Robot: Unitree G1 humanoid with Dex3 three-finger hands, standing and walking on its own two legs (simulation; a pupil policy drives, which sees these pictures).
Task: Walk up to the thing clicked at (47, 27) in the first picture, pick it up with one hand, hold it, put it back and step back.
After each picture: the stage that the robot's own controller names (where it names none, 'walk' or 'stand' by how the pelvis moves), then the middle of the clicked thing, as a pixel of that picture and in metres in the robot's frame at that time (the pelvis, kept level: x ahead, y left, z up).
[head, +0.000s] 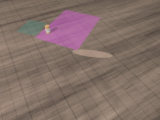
stand; (47, 29) +1.88 +0.48 -0.72
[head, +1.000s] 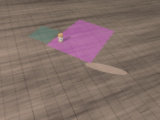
walk; (60, 37) +1.78 +0.21 -0.70
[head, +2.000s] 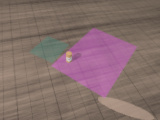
walk; (68, 57) +1.21 +0.12 -0.71
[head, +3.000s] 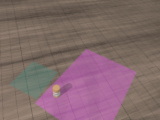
walk; (56, 91) +0.81 +0.18 -0.71
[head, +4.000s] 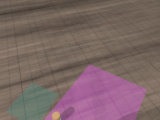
walk; (56, 118) +0.60 +0.21 -0.71
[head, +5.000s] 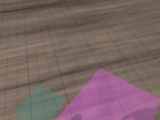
stand; out of the picture +0.50 +0.18 -0.71
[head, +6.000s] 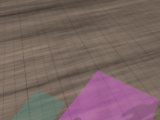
stand; out of the picture +0.48 +0.18 -0.72
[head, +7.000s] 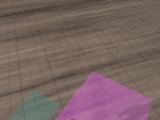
stand; out of the picture +0.49 +0.19 -0.72
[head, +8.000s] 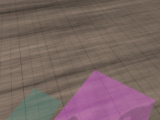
stand; out of the picture +0.49 +0.19 -0.73
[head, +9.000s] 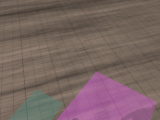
stand; out of the picture +0.49 +0.18 -0.73
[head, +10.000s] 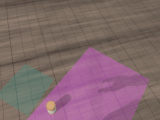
go down; (51, 107) +0.50 +0.19 -0.68
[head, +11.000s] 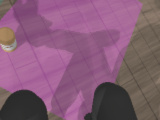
go down; (7, 40) +0.55 +0.26 -0.28
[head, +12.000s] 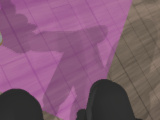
close in; out of the picture +0.55 +0.28 -0.27
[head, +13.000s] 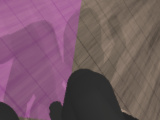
close in; out of the picture +0.52 +0.32 -0.22
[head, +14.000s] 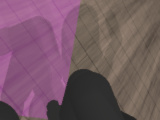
close; out of the picture +0.52 +0.32 -0.24
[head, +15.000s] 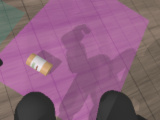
lift; (39, 64) +0.50 +0.18 -0.34
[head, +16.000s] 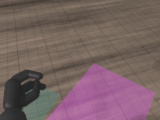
hold; out of the picture +0.44 +0.11 -0.68
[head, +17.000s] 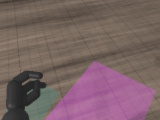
close; out of the picture +0.41 +0.14 -0.70
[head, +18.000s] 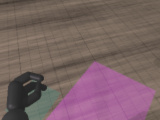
hold; out of the picture +0.39 +0.15 -0.70
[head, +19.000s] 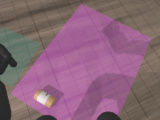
crouch; (44, 98) +0.41 +0.18 -0.52
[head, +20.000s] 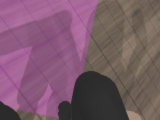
lower; out of the picture +0.39 +0.26 -0.27
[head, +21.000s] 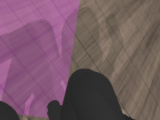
lower; out of the picture +0.36 +0.28 -0.25
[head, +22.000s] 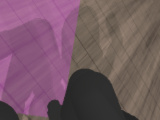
lower; out of the picture +0.33 +0.29 -0.26
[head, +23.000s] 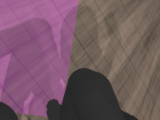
lower; out of the picture +0.31 +0.29 -0.26
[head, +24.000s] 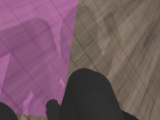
lower; out of the picture +0.29 +0.30 -0.26
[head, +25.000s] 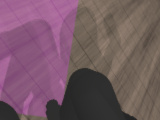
open; out of the picture +0.28 +0.30 -0.26
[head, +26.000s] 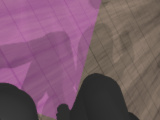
stand; out of the picture +0.29 +0.29 -0.28
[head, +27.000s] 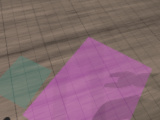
stand; out of the picture +0.27 +0.25 -0.61
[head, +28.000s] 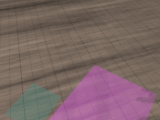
stand; out of the picture +0.26 +0.25 -0.69
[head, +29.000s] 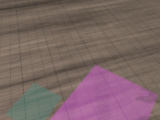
stand; out of the picture +0.24 +0.25 -0.69
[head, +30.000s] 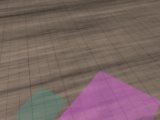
stand; out of the picture +0.25 +0.25 -0.74
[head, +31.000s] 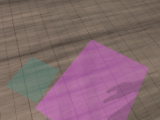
walk; out of the picture +0.31 +0.22 -0.73
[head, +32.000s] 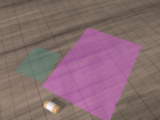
walk; (51, 106) +0.55 +0.28 -0.71
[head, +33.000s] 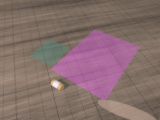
stand; (57, 84) +0.88 +0.26 -0.72
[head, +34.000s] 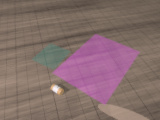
stand; (57, 89) +0.87 +0.26 -0.75
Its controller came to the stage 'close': yes
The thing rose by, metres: 0.01
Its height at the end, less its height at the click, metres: -0.02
